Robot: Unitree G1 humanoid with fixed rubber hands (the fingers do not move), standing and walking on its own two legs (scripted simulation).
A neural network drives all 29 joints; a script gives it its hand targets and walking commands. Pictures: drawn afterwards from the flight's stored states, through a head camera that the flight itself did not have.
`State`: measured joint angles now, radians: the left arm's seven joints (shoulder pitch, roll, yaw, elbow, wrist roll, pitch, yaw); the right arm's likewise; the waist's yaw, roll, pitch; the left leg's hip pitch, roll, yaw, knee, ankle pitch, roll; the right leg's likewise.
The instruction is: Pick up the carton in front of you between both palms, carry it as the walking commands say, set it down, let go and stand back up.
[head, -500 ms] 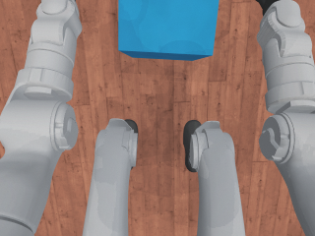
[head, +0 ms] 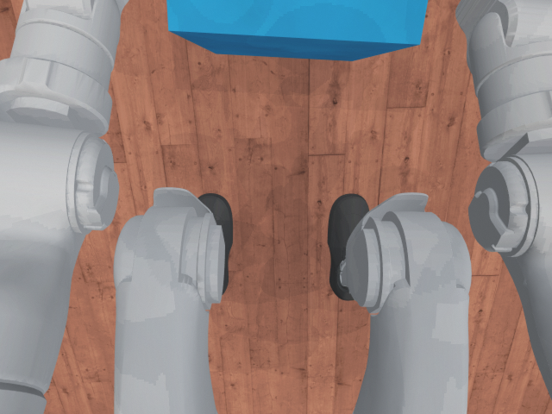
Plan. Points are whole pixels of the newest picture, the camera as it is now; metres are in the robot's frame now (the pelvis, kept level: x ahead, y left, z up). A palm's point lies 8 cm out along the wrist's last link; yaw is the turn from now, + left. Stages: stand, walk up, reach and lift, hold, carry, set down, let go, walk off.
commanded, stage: reach and lift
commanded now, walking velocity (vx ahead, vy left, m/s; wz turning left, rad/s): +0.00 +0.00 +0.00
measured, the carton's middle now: out of the picture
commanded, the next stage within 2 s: none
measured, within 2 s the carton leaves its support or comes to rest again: leaves its support in 0.72 s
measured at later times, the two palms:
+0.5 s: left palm out of the picture +0.56 +0.16 -0.17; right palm out of the picture +0.55 -0.15 -0.17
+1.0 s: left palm out of the picture +0.52 +0.16 -0.02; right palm out of the picture +0.52 -0.14 -0.02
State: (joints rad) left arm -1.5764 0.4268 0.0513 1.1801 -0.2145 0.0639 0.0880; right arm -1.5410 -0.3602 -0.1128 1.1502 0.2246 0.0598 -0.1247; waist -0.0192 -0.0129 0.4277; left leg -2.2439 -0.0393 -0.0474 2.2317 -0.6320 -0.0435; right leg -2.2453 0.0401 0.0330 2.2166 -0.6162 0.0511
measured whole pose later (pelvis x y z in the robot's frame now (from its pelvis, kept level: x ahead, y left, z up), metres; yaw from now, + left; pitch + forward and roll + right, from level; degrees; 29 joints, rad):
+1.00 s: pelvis -0.01 +0.00 +0.06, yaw +1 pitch +42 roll -1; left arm -1.26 0.13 0.40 0.86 0.12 0.34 0.09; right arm -1.21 -0.07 -0.45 0.80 -0.13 0.34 -0.10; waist -0.01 0.00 -0.02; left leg -2.18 -0.11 -0.09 2.01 -0.56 -0.08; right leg -2.17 0.11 0.08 2.00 -0.56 0.09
